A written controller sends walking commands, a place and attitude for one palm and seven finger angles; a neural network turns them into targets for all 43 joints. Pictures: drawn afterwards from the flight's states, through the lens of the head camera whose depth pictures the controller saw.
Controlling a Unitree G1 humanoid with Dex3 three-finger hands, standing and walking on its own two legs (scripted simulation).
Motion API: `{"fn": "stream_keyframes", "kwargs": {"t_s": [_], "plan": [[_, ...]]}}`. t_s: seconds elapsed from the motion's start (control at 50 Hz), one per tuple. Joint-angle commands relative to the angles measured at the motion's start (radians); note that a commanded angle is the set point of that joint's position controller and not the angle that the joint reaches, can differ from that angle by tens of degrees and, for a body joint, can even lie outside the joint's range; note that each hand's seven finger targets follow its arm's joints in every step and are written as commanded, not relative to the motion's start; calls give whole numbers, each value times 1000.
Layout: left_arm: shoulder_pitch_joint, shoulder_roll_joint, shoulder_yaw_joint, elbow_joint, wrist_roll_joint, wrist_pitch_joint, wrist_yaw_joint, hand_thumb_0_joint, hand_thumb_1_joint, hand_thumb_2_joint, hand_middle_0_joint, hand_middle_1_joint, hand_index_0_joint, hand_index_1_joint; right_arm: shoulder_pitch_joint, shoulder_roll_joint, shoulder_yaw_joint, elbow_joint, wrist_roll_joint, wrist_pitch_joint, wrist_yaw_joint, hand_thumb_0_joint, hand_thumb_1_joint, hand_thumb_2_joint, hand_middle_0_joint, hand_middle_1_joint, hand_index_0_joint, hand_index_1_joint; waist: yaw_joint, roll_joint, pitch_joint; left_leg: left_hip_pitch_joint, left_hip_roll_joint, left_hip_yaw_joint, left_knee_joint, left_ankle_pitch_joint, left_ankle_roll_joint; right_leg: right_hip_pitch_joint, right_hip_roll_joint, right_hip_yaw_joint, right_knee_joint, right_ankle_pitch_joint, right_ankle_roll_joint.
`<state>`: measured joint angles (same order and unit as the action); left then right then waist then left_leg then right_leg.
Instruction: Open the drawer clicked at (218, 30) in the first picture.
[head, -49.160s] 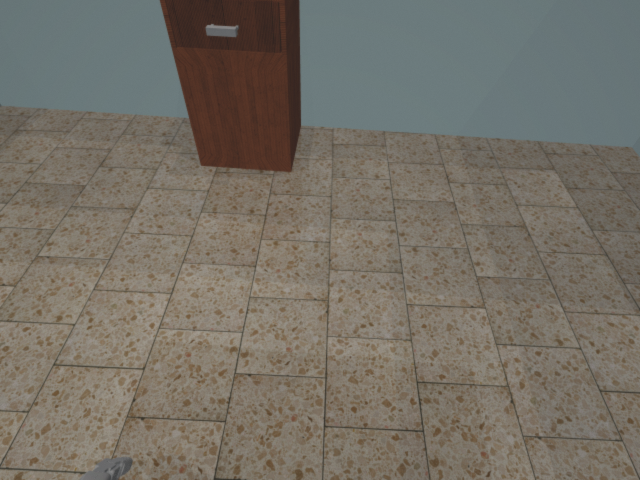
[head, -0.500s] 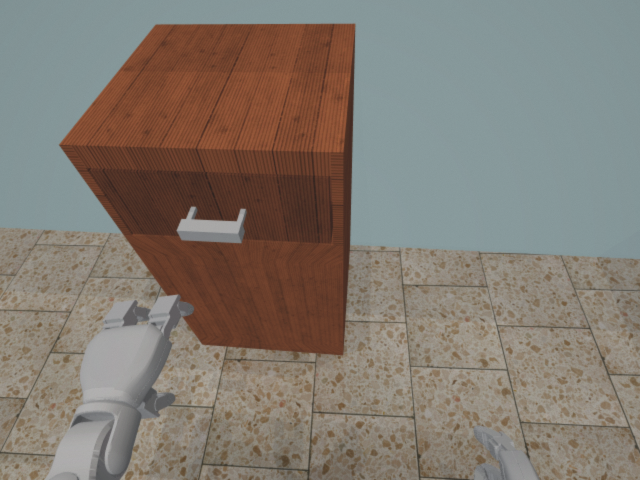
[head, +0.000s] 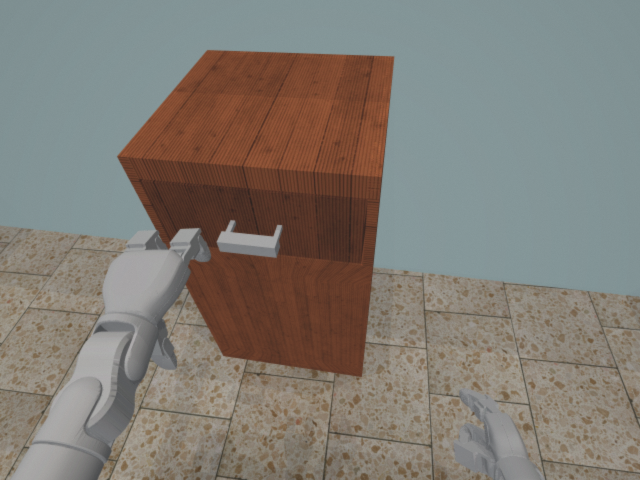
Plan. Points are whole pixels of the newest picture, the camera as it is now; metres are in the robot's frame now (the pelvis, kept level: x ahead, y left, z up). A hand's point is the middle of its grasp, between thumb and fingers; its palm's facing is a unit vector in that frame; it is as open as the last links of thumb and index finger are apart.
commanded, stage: raise the hand with hooked fingers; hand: left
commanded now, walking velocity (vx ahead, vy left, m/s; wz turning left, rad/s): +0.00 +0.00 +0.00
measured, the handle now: (252, 235) +0.54 +0.22 -0.08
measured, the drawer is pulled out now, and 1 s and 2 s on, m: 0.00 0.00 0.00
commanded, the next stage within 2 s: move the hooked fingers above the handle in 0.48 s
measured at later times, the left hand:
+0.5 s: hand (176, 289) +0.30 +0.23 +0.08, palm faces +0.08 -0.08 -0.99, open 13.8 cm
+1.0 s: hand (198, 268) +0.35 +0.22 +0.06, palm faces +0.01 -0.04 -1.00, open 13.8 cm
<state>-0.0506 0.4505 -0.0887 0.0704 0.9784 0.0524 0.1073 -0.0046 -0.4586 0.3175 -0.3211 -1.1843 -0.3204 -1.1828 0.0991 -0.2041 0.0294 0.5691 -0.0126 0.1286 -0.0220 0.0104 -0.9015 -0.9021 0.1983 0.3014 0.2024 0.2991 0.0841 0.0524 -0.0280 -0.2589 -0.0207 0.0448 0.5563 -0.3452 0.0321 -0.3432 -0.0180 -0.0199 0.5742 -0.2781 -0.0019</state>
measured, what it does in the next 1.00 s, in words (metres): stands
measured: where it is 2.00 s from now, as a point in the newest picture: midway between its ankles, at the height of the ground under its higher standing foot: outside the picture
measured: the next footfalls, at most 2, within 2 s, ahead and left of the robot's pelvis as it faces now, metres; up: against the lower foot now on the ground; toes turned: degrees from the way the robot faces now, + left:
none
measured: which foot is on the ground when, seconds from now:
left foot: down 0.00-1.00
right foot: down 0.00-1.00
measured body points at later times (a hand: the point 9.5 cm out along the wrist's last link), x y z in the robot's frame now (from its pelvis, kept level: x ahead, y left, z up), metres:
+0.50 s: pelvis +0.00 -0.01 +0.00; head +0.03 -0.03 +0.45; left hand +0.29 +0.23 +0.14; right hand +0.17 -0.24 -0.11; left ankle -0.04 +0.10 -0.73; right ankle +0.01 -0.12 -0.73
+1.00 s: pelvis -0.01 -0.02 +0.00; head +0.03 -0.04 +0.45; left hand +0.35 +0.22 +0.11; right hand +0.14 -0.26 -0.13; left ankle -0.04 +0.10 -0.73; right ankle +0.01 -0.12 -0.73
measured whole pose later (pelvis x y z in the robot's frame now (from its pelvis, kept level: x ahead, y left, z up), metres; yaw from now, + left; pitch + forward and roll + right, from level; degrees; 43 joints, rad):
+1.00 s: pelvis -0.01 -0.02 +0.00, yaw +1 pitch +7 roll +1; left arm -0.37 0.47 -0.06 0.47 1.01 -0.13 0.17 0.00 -0.49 0.30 -0.32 -1.20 -0.32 -1.20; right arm 0.18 -0.24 -0.03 0.64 0.00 0.11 -0.04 0.01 -0.90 -0.90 0.20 0.30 0.20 0.30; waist 0.04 0.04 -0.04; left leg -0.37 -0.01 0.03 0.57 -0.31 0.01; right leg -0.45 -0.01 -0.04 0.58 -0.25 -0.03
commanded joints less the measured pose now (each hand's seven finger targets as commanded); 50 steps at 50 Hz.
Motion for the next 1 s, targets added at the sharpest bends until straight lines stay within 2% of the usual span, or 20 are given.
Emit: {"fn": "stream_keyframes", "kwargs": {"t_s": [0.0, 0.06, 0.14, 0.22, 0.3, 0.36, 0.42, 0.46, 0.52, 0.58, 0.64, 0.66, 0.7, 0.76, 0.82, 0.84, 0.86, 0.92, 0.94, 0.98], "plan": [[-341, 218, 144, -224, -6, -51, 22, 0, -500, 300, -300, -1200, -300, -1200, -74, -131, -54, -115, 0, -43, -11, 0, -900, -900, 200, 300, 200, 300, -13, 44, -249, 77, 8, -53, -87, 436, -24, 170, 28, 8, -67, 278, -51], [-366, 222, 146, -191, -24, -66, 7, 0, -500, 300, -300, -1200, -300, -1200, -66, -136, -56, -107, 2, -45, -12, 0, -900, -900, 200, 300, 200, 300, -17, 18, -239, 73, 5, -53, -96, 437, -24, 181, 29, 4, -82, 288, -50], [-253, 189, 136, -125, -43, -64, -30, 0, -500, 300, -300, -1200, -300, -1200, -50, -146, -65, -105, 8, -37, 3, 0, -900, -900, 200, 300, 200, 300, -6, -54, -225, 46, 7, -43, -102, 464, -23, 198, 28, 1, -87, 324, -45], [-245, 206, 157, -162, -49, -86, -40, 0, -500, 300, -300, -1200, -300, -1200, -54, -157, -71, -116, 7, -32, 10, 0, -900, -900, 200, 300, 200, 300, 1, -49, -239, 34, 5, -42, -106, 464, -21, 215, 27, 10, -88, 338, -46], [-271, 241, 195, -243, -38, -140, 6, 0, -500, 300, -300, -1200, -300, -1200, -49, -153, -80, -114, 1, -41, 11, 0, -900, -900, 200, 300, 200, 300, 7, -6, -286, 60, 3, -45, -100, 480, -22, 213, 24, 15, -83, 340, -47], [-272, 253, 226, -237, -38, -161, 56, 0, -500, 300, -300, -1200, -300, -1200, -40, -149, -85, -104, 1, -49, 8, 0, -900, -900, 200, 300, 200, 300, 8, -8, -288, 48, -1, -45, -101, 451, -21, 211, 23, 19, -83, 328, -48], [-277, 249, 230, -194, -29, -143, 91, 0, -500, 300, -300, -1200, -300, -1200, -44, -152, -89, -92, 9, -48, 11, 0, -900, -900, 200, 300, 200, 300, 2, 6, -261, 31, -2, -40, -104, 416, -24, 183, 27, 19, -86, 293, -50], [-286, 229, 203, -174, -25, -123, 100, 0, -500, 300, -300, -1200, -300, -1200, -43, -150, -90, -87, 14, -48, 13, 0, -900, -900, 200, 300, 200, 300, 0, -2, -249, 25, -3, -31, -108, 395, -21, 178, 24, 17, -90, 285, -49], [-273, 208, 172, -153, -30, -84, 86, 0, -500, 300, -300, -1200, -300, -1200, -54, -154, -91, -91, 18, -47, 12, 0, -900, -900, 200, 300, 200, 300, -5, -22, -271, 27, -4, -26, -111, 380, -16, 196, 25, 20, -94, 279, -46], [-271, 194, 136, -117, -36, -62, 53, 0, -500, 300, -300, -1200, -300, -1200, -59, -156, -85, -90, 20, -42, 5, 0, -900, -900, 200, 300, 200, 300, -14, -71, -232, 6, -7, -16, -119, 336, -7, 195, 21, 22, -109, 258, -39], [-356, 191, 111, -61, -31, -69, 23, 0, -500, 300, -300, -1200, -300, -1200, -55, -158, -75, -87, 21, -41, -5, 0, -900, -900, 200, 300, 200, 300, -31, -91, -184, -20, -11, -14, -121, 268, -3, 163, 18, 22, -123, 199, -35], [-380, 213, 129, -31, -26, -79, 21, 0, -500, 300, -300, -1200, -300, -1200, -48, -158, -76, -82, 21, -41, -10, 0, -900, -900, 200, 300, 200, 300, -31, -100, -169, -31, -14, -13, -121, 247, -1, 156, 20, 24, -127, 178, -35], [-463, 227, 131, -3, -11, -107, 22, 0, -500, 300, -300, -1200, -300, -1200, -37, -156, -75, -76, 18, -44, -18, 0, -900, -900, 200, 300, 200, 300, -38, -101, -188, -33, -19, -12, -110, 230, 2, 145, 18, 28, -124, 163, -33], [-552, 262, 160, 32, 3, -158, 45, 0, -500, 300, -300, -1200, -300, -1200, -13, -150, -81, -66, 14, -54, -26, 0, -900, -900, 200, 300, 200, 300, -35, -39, -242, -28, -24, -16, -92, 229, 2, 142, 17, 33, -108, 157, -37], [-621, 272, 172, 93, 13, -190, 74, 0, -500, 300, -300, -1200, -300, -1200, 17, -150, -89, -52, 13, -58, -29, 0, -900, -900, 200, 300, 200, 300, -46, -5, -280, -39, -28, -20, -70, 238, -1, 121, 21, 31, -89, 168, -38], [-639, 251, 154, 105, 13, -197, 84, 0, -500, 300, -300, -1200, -300, -1200, 23, -147, -91, -52, 13, -60, -28, 0, -900, -900, 200, 300, 200, 300, -48, 1, -290, -40, -27, -19, -62, 250, 0, 113, 20, 30, -80, 182, -39], [-654, 233, 140, 141, 14, -198, 92, 0, -500, 300, -300, -1200, -300, -1200, 32, -146, -95, -47, 15, -62, -28, 0, -900, -900, 200, 300, 200, 300, -56, -2, -281, -51, -27, -21, -56, 253, -1, 97, 21, 25, -72, 189, -40], [-640, 262, 177, 239, 18, -188, 106, 0, -500, 300, -300, -1200, -300, -1200, 57, -159, -105, -39, 16, -58, -25, 0, -900, -900, 200, 300, 200, 300, -50, -40, -310, -87, -28, -18, -40, 280, 0, 111, 26, 22, -53, 230, -39], [-643, 262, 173, 258, 22, -183, 107, 0, -500, 300, -300, -1200, -300, -1200, 66, -159, -106, -37, 16, -55, -25, 0, -900, -900, 200, 300, 200, 300, -46, -49, -334, -95, -27, -13, -34, 294, 0, 122, 23, 25, -43, 253, -38], [-651, 238, 148, 310, 21, -171, 104, 0, -500, 300, -300, -1200, -300, -1200, 79, -164, -111, -36, 20, -50, -21, 0, -900, -900, 200, 300, 200, 300, -56, -68, -319, -121, -26, -10, -28, 296, 1, 113, 23, 24, -37, 273, -37]]}}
